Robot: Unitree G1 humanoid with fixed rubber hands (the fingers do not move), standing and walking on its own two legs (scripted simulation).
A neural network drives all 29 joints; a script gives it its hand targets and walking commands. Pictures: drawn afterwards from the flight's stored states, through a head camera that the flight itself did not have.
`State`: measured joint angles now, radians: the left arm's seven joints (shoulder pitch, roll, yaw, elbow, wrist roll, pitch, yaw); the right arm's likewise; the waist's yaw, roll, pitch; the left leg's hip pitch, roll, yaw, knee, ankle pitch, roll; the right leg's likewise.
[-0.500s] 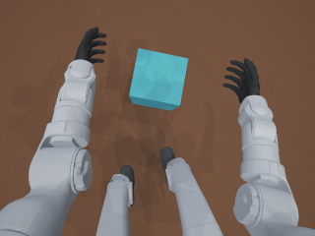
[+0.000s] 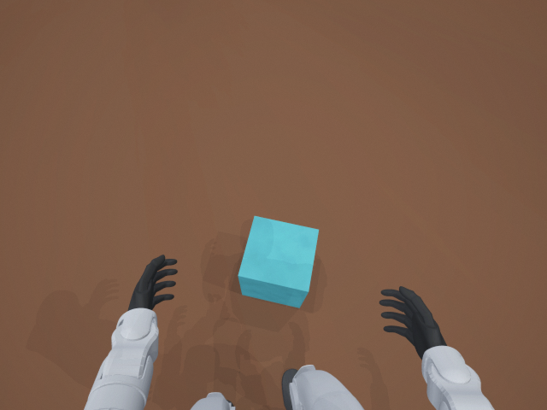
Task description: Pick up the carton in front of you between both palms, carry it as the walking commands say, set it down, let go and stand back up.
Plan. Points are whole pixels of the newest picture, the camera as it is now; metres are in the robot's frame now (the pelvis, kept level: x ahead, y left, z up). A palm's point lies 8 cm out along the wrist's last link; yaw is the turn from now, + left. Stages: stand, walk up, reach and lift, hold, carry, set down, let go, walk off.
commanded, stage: let go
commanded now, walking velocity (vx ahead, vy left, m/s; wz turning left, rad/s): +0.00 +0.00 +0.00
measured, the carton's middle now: (278, 264) +0.49 -0.08 -0.63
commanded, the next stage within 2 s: stand in 0.78 s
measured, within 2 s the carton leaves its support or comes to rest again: neither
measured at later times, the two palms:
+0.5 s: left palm (46, 371) +0.20 +0.29 -0.04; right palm (397, 327) +0.21 -0.18 -0.04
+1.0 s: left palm out of the picture +0.13 +0.30 -0.05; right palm (447, 368) +0.15 -0.26 -0.08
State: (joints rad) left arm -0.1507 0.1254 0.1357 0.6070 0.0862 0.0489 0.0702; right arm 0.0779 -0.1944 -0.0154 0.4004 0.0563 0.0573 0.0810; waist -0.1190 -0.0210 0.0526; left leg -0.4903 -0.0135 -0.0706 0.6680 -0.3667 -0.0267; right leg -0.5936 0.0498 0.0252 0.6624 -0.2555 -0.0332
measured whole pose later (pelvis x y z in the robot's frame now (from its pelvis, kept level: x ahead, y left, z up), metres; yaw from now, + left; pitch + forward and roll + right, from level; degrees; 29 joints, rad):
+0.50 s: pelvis +0.04 +0.05 +0.02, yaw -1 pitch -1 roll -1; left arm 0.25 0.22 0.02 0.44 0.00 0.07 -0.03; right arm 0.23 -0.22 -0.06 0.41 0.00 0.12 0.05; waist 0.01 0.04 0.02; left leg -0.08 -0.04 -0.03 0.45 -0.35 0.05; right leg -0.18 0.01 0.07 0.43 -0.23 0.03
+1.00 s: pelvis +0.01 +0.01 +0.01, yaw +1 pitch +0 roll +0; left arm 0.24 0.30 0.06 0.65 0.06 0.03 -0.01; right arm 0.25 -0.32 -0.05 0.58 -0.05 0.04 0.00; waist 0.00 0.06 -0.01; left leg -0.20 -0.02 -0.06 0.55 -0.35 0.00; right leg -0.30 0.02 0.01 0.56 -0.26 -0.02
